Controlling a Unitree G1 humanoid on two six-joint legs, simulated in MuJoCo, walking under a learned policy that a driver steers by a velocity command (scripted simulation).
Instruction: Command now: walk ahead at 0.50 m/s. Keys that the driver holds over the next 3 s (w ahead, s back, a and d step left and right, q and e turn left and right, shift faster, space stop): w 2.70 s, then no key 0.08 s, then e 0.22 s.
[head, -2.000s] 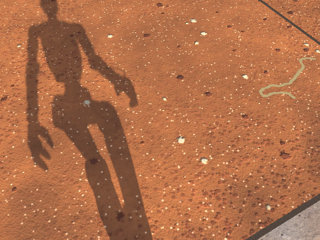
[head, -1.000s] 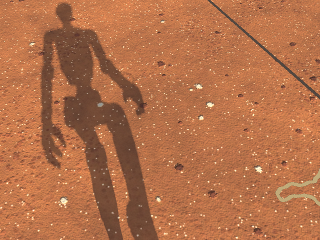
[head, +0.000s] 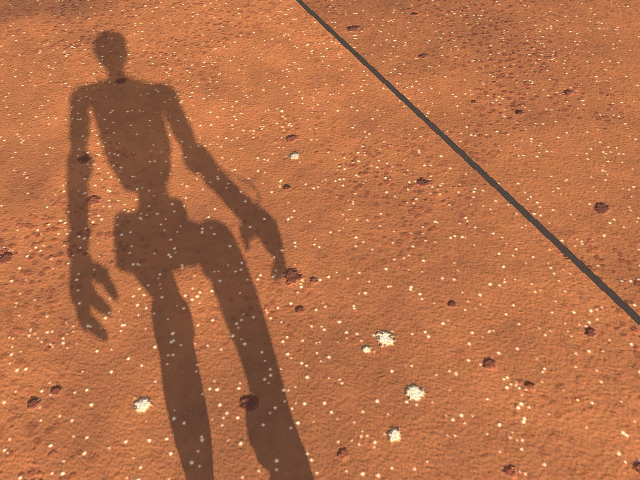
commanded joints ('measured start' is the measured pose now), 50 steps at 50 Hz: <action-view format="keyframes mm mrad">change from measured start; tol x32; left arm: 1 33 111 12 -38 -1 -15 3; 36 -492 72 3 -246 10 42 -27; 42 59 216 63 -103 47 3 10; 50 -113 90 20 -81 -1 -12 1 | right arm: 1 -82 -24 5 -69 8 -4 4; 9 -212 -44 6 -130 12 -24 -1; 14 360 -254 -69 19 -34 -53 -32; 50 235 -23 -7 35 -6 -17 -6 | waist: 1 -5 -90 67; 14 -147 192 -309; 50 -60 -87 -9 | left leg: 1 -35 -10 38 -135 94 -15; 9 12 -67 71 -353 12 51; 12 401 -154 113 -469 -9 112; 14 953 290 -527 -564 -154 292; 20 453 105 -193 -769 38 161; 40 742 102 -7 -501 776 132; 42 439 6 65 1 378 89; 43 86 -198 72 353 -398 51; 50 116 -24 -28 198 -133 32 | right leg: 1 -35 -260 161 -126 287 -97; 12 118 -273 70 321 795 -49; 14 -434 -51 -17 980 -87 24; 16 -590 -98 147 1093 -225 -1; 37 -596 -140 21 359 95 29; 41 -96 -57 -8 225 60 -56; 43 393 -533 736 82 -56 -259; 50 -108 -300 261 -75 185 -105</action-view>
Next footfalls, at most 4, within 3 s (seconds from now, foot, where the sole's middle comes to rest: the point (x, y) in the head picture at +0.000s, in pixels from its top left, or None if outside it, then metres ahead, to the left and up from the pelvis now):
0.26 left None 0.31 0.12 -0.78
0.82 right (377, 430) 0.61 -0.05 -0.78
1.40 left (300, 312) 0.91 0.12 -0.78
1.96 right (368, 222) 1.22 -0.05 -0.78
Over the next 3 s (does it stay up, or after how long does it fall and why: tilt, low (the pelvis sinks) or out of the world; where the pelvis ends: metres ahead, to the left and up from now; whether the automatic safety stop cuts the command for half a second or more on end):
stays up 1.58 0.05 -0.01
